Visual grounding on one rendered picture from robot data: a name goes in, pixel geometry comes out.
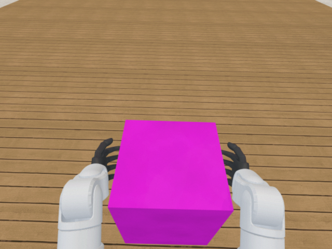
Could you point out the robot left hand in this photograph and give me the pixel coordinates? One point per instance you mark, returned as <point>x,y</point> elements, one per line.
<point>102,152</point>

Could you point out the right robot forearm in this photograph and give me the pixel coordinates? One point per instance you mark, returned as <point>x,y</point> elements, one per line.
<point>262,211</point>

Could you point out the left robot forearm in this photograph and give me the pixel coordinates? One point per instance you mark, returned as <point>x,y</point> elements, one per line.
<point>81,209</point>

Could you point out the carton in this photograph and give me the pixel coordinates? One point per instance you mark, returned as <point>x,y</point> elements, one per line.
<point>170,185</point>

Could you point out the robot right hand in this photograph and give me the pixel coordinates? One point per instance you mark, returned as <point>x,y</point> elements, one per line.
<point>239,161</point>

